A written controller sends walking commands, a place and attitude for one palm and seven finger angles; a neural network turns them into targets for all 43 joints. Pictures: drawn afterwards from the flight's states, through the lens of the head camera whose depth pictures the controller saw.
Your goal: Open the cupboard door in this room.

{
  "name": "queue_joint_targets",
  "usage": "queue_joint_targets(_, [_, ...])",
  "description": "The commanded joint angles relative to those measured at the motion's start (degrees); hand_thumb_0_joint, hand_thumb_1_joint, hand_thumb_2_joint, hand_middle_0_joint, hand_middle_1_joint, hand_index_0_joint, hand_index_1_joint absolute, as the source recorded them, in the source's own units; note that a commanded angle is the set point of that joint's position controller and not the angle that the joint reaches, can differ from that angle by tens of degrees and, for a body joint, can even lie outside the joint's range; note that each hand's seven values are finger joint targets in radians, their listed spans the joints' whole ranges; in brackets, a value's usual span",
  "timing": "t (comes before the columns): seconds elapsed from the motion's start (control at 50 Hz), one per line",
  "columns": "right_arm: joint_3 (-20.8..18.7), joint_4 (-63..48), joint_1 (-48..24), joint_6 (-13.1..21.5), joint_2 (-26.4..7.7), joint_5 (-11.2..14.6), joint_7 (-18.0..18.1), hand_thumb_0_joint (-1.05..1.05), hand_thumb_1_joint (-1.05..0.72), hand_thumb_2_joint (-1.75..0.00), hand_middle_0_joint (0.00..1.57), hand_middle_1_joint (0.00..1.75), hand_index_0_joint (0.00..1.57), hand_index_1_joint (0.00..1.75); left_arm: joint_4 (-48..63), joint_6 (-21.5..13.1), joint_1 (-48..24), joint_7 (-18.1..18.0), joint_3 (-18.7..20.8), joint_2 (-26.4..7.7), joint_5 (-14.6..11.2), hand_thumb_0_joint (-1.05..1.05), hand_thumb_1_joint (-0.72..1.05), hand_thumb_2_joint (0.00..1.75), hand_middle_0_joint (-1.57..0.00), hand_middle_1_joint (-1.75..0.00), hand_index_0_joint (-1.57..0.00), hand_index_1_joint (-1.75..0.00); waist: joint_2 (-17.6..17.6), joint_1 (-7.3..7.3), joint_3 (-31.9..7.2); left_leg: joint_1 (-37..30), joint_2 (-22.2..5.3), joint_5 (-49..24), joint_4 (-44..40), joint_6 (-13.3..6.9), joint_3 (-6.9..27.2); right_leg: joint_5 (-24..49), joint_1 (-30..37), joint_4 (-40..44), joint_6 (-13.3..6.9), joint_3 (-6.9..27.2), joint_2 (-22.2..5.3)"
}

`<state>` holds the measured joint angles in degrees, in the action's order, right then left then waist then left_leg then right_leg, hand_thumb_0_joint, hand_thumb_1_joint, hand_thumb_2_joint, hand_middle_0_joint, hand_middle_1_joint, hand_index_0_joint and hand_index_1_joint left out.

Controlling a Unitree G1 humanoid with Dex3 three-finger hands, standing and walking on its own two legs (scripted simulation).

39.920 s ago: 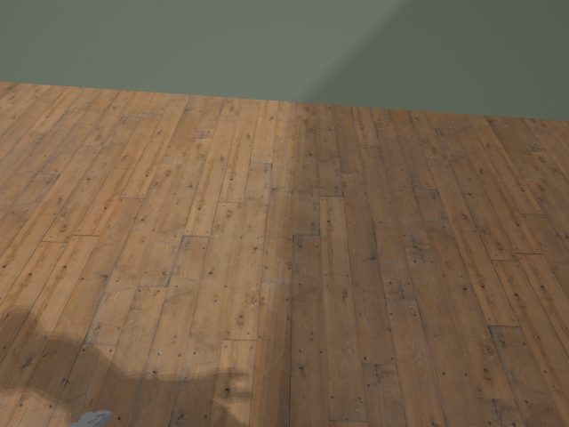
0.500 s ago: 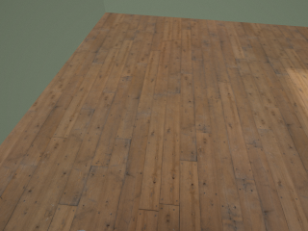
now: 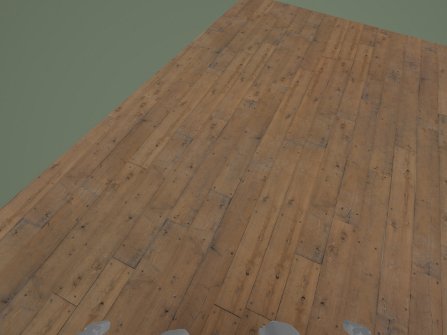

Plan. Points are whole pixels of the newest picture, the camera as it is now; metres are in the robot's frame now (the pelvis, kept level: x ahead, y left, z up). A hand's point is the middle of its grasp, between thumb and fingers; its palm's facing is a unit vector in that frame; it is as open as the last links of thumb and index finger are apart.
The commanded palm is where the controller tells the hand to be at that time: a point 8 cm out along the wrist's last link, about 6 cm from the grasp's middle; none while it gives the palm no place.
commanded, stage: turn to face it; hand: left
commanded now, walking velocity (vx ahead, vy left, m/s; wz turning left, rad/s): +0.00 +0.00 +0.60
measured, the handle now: out of the picture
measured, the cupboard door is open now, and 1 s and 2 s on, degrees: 40 40 40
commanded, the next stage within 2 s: none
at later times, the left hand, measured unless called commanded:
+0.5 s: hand out of the picture +0.01 +0.15 -0.18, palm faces +0.37 -0.91 -0.21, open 7.4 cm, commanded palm none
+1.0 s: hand out of the picture +0.06 +0.14 -0.14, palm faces +0.57 -0.77 -0.29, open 7.4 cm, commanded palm none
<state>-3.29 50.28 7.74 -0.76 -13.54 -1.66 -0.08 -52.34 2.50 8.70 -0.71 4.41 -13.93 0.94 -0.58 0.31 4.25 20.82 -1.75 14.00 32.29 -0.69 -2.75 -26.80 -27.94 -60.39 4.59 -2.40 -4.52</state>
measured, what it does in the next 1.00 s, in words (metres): steps to the right, turning left: right foot, then left foot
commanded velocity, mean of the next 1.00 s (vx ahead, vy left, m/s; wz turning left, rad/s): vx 0.00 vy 0.00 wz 0.60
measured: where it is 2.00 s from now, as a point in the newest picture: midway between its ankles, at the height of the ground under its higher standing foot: outside the picture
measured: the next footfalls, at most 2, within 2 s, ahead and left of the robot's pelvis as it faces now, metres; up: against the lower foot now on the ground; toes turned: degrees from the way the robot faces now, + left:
right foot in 0.12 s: +0.06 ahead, -0.16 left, +0.00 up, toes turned +1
left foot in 0.48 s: +0.03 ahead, +0.07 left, +0.00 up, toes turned +27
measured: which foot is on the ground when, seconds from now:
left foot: down 0.00-0.12, up 0.14-0.46, down 0.48-0.84, up 0.86-1.00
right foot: up 0.00-0.10, down 0.12-0.48, up 0.50-0.84, down 0.86-1.00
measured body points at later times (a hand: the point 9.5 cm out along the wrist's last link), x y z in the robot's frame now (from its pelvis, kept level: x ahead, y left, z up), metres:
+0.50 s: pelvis +0.04 -0.04 -0.01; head +0.10 -0.01 +0.43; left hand -0.01 +0.20 -0.17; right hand +0.24 -0.24 -0.14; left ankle +0.00 +0.05 -0.74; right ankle +0.02 -0.16 -0.73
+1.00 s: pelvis +0.09 -0.09 +0.00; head +0.15 -0.08 +0.45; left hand +0.03 +0.17 -0.12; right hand +0.30 -0.27 -0.16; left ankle -0.02 +0.00 -0.65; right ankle +0.14 -0.19 -0.73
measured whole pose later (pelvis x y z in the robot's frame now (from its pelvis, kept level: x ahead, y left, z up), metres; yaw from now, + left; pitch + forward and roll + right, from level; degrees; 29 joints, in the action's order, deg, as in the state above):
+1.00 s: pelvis +0.09 -0.09 +0.00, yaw +38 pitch +1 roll +2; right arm -5.4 53.4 8.9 -4.9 -15.4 -0.9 -1.1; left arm -48.5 0.4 8.5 -1.6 2.0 -10.6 1.3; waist 1.8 2.1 6.1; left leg 28.4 -0.1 27.5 64.8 3.0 -0.2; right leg -19.8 -15.1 -34.0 0.2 -7.0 -5.7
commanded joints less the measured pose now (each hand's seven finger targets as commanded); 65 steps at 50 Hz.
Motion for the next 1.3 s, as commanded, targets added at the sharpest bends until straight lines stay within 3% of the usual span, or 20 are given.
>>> queue_joint_targets(0.0, [-3.5, -2.7, 1.5, -0.2, -11.9, -0.2, 0.4, 0.0, -0.9, -0.9, 0.2, 0.3, 0.2, 0.3, 5.7, -1.4, 0.9, 0.3, 0.6, -2.9, -0.2, 0.0, 0.9, 0.9, -0.2, -0.3, -0.2, -0.3, 10.0, 0.65, -8.6, -7.8, -12.0, -20.3, -9.3, -7.7, 14.4, 1.1, 4.7, 13.2, -0.2, -0.7, 1.9])
queue_joint_targets(0.06, [-3.8, -4.2, -2.4, -1.0, -11.4, 0.4, 0.1, 0.0, -0.9, -0.9, 0.2, 0.3, 0.2, 0.3, 4.8, -2.2, 7.4, 0.2, 1.0, -4.6, -0.1, 0.0, 0.9, 0.9, -0.2, -0.3, -0.2, -0.3, 8.0, -2.51, -8.9, 0.2, -8.1, -11.9, -4.0, -4.4, 14.0, 12.4, 18.1, 30.5, -0.9, -2.2, 3.3])
queue_joint_targets(0.1, [-2.8, -6.6, -3.3, -1.2, -4.5, 1.0, -0.6, 0.0, -0.9, -0.9, 0.2, 0.3, 0.2, 0.3, 5.2, -3.1, 9.4, -0.8, 2.7, -13.7, 1.2, 0.0, 0.9, 0.9, -0.2, -0.3, -0.2, -0.3, -20.0, -4.32, -6.5, 16.8, 5.9, 20.6, 20.7, 3.4, 1.2, 18.6, 24.9, 45.6, -10.1, 23.4, -21.6])
queue_joint_targets(0.12, [-2.9, -6.9, -3.5, -1.3, -6.4, 0.6, -0.9, 0.0, -0.9, -0.9, 0.2, 0.3, 0.2, 0.3, 5.9, -3.0, 8.5, -0.8, 1.9, -13.8, 0.6, 0.0, 0.9, 0.9, -0.2, -0.3, -0.2, -0.3, -15.3, -4.14, -6.2, 14.7, 3.1, 22.0, 32.4, 2.4, 5.1, 21.9, 18.6, 44.2, -14.0, 21.1, -24.5])
queue_joint_targets(0.22, [-2.2, -3.0, -2.5, -2.7, -3.9, 0.8, -1.7, 0.0, -0.9, -0.9, 0.2, 0.3, 0.2, 0.3, 7.1, -3.5, 2.5, -1.3, 0.4, -6.6, 0.4, 0.0, 0.9, 0.9, -0.2, -0.3, -0.2, -0.3, -12.3, 0.09, -4.9, 13.3, -0.2, 10.8, 35.0, 4.7, 2.0, 40.2, 20.0, 38.2, -10.1, 1.4, -13.5])
queue_joint_targets(0.36, [-0.9, -3.8, -6.2, -1.7, -1.7, 1.3, -1.9, 0.0, -0.9, -0.9, 0.2, 0.3, 0.2, 0.3, 3.9, -3.6, 8.4, -1.1, 1.8, -9.6, 0.7, 0.0, 0.9, 0.9, -0.2, -0.3, -0.2, -0.3, -12.0, -3.28, -7.7, 6.1, 1.3, 11.9, 10.4, 3.5, -3.8, 51.5, 29.2, 32.7, -10.5, -2.6, -16.2])
queue_joint_targets(0.42, [-1.4, -2.9, -1.2, -1.1, -3.7, 0.9, -1.6, 0.0, -0.9, -0.9, 0.2, 0.3, 0.2, 0.3, 4.1, -3.5, 6.6, -0.7, 2.4, -10.2, 0.1, 0.0, 0.9, 0.9, -0.2, -0.3, -0.2, -0.3, -8.8, -0.04, -9.5, -5.1, 2.4, 2.2, -2.4, 2.0, -5.3, 50.0, 24.3, 24.8, -7.2, -6.8, -15.6])
queue_joint_targets(0.44, [-2.3, -1.8, 3.6, -0.7, -6.6, 0.5, -1.5, 0.0, -0.9, -0.9, 0.2, 0.3, 0.2, 0.3, 4.7, -3.5, 5.7, -0.4, 2.3, -9.5, -0.3, 0.0, 0.9, 0.9, -0.2, -0.3, -0.2, -0.3, -2.8, 2.82, -12.5, -16.9, -1.5, -10.2, -7.2, -0.1, -1.5, 42.0, 15.9, 16.0, -4.5, -8.7, -14.3])
queue_joint_targets(0.46, [-4.1, -1.4, 8.0, -0.3, -13.3, 0.1, -1.1, 0.0, -0.9, -0.9, 0.2, 0.3, 0.2, 0.3, 6.9, -3.2, 4.2, 0.1, 1.4, -5.5, -0.6, 0.0, 0.9, 0.9, -0.2, -0.3, -0.2, -0.3, 15.6, 5.17, -14.6, -28.3, -18.0, -33.0, -8.1, -7.9, 20.3, 3.0, -2.2, 1.9, -0.1, -9.8, -5.2])
queue_joint_targets(0.48, [-4.5, 0.0, 11.8, -1.0, -16.1, 0.4, -0.7, 0.0, -0.9, -0.9, 0.2, 0.3, 0.2, 0.3, 9.3, -2.4, 0.6, -0.3, 0.5, -4.7, -0.1, 0.0, 0.9, 0.9, -0.2, -0.3, -0.2, -0.3, 16.6, 6.6, -13.7, -26.1, -24.3, -42.1, -8.4, -13.9, 24.3, -12.0, -7.0, -5.2, -0.2, -3.1, -2.8])
queue_joint_targets(0.6, [-2.7, -1.7, 3.0, 0.3, -10.4, 0.3, 1.1, 0.0, -0.9, -0.9, 0.2, 0.3, 0.2, 0.3, 5.2, -1.0, 0.7, 0.2, 1.2, -4.2, -0.1, 0.0, 0.9, 0.9, -0.2, -0.3, -0.2, -0.3, 8.3, 0.68, -8.7, -15.4, -12.4, -33.1, -9.6, -8.3, 13.3, 2.7, -4.9, -5.7, 0.7, 2.2, -1.7])
queue_joint_targets(0.78, [-3.9, -2.7, -0.8, -1.0, -11.3, 0.3, 0.4, 0.0, -0.9, -0.9, 0.2, 0.3, 0.2, 0.3, 6.2, -1.9, 3.6, 0.2, 0.8, -4.3, -0.6, 0.0, 0.9, 0.9, -0.2, -0.3, -0.2, -0.3, 10.7, -1.6, -8.1, -3.3, -8.1, -19.8, -5.0, -5.5, 17.4, 9.9, 16.2, 27.4, -0.5, -1.5, 4.1])
queue_joint_targets(0.8, [-3.8, -3.1, -1.6, -1.0, -10.1, 0.7, 0.2, 0.0, -0.9, -0.9, 0.2, 0.3, 0.2, 0.3, 5.6, -2.5, 6.4, -0.1, 1.4, -6.3, -0.3, 0.0, 0.9, 0.9, -0.2, -0.3, -0.2, -0.3, 6.1, -3.28, -8.7, 1.3, -5.0, -12.0, -1.0, -2.7, 15.3, 15.8, 23.3, 35.8, -1.1, 0.3, 1.2])
queue_joint_targets(0.84, [-3.1, -5.2, -1.1, -1.1, -5.7, 1.0, -0.4, 0.0, -0.9, -0.9, 0.2, 0.3, 0.2, 0.3, 5.7, -2.9, 8.3, -1.0, 2.3, -14.5, 0.7, 0.0, 0.9, 0.9, -0.2, -0.3, -0.2, -0.3, -17.8, -4.46, -8.6, 14.0, 5.1, 24.1, 27.7, 2.8, 4.1, 27.4, 25.5, 43.2, -12.5, 22.3, -25.0])
queue_joint_targets(0.96, [-2.0, -2.3, -1.5, -2.5, -3.7, 1.0, -1.6, 0.0, -0.9, -0.9, 0.2, 0.3, 0.2, 0.3, 7.2, -3.2, 1.5, -1.5, 0.8, -7.4, 0.4, 0.0, 0.9, 0.9, -0.2, -0.3, -0.2, -0.3, -12.0, -0.35, -5.5, 10.9, 0.0, 13.1, 30.1, 4.6, 1.4, 42.5, 22.6, 37.2, -10.6, 0.7, -14.1])
queue_joint_targets(1.14, [-1.6, -2.8, -0.4, -1.3, -4.0, 0.9, -1.7, 0.0, -0.9, -0.9, 0.2, 0.3, 0.2, 0.3, 5.0, -3.1, 4.9, -0.8, 2.4, -10.4, 0.2, 0.0, 0.9, 0.9, -0.2, -0.3, -0.2, -0.3, -8.8, 0.17, -8.4, -5.1, 2.3, 3.0, -0.9, 2.3, -4.5, 43.7, 22.4, 26.7, -7.5, -5.9, -15.6])
queue_joint_targets(1.16, [-2.3, -2.0, 3.5, -0.9, -6.5, 0.7, -1.7, 0.0, -0.9, -0.9, 0.2, 0.3, 0.2, 0.3, 5.3, -2.9, 4.1, -0.5, 2.3, -9.4, -0.2, 0.0, 0.9, 0.9, -0.2, -0.3, -0.2, -0.3, -2.7, 2.67, -10.6, -15.2, -0.9, -6.7, -7.4, 0.7, -0.5, 36.6, 15.0, 17.6, -4.9, -7.8, -14.2])
queue_joint_targets(1.18, [-4.2, -1.5, 8.3, -0.4, -13.8, 0.0, -1.2, 0.0, -0.9, -0.9, 0.2, 0.3, 0.2, 0.3, 7.7, -2.5, 3.8, 0.0, 1.5, -5.5, -0.7, 0.0, 0.9, 0.9, -0.2, -0.3, -0.2, -0.3, 17.0, 5.15, -13.1, -25.7, -17.6, -27.9, -9.0, -7.8, 22.3, 0.3, -2.7, 3.4, 0.0, -9.5, -5.0])
queue_joint_targets(1.2, [-4.7, -0.4, 11.9, -1.2, -16.7, 0.3, -0.8, 0.0, -0.9, -0.9, 0.2, 0.3, 0.2, 0.3, 9.9, -1.8, -0.1, -0.4, 0.5, -4.8, -0.1, 0.0, 0.9, 0.9, -0.2, -0.3, -0.2, -0.3, 17.3, 6.71, -12.2, -23.2, -24.1, -34.4, -10.1, -13.7, 26.8, -13.1, -7.0, -4.2, -0.3, -2.9, -2.7])
queue_joint_targets(1.28, [-3.0, -2.5, 3.6, -0.2, -11.0, 0.2, 1.0, 0.0, -0.9, -0.9, 0.2, 0.3, 0.2, 0.3, 6.5, -1.1, -1.2, 0.1, 1.2, -5.0, 0.1, 0.0, 0.9, 0.9, -0.2, -0.3, -0.2, -0.3, 9.7, 2.17, -7.8, -13.0, -14.0, -23.3, -11.4, -9.2, 17.8, 0.8, -6.4, -8.9, 0.1, 3.0, -2.5])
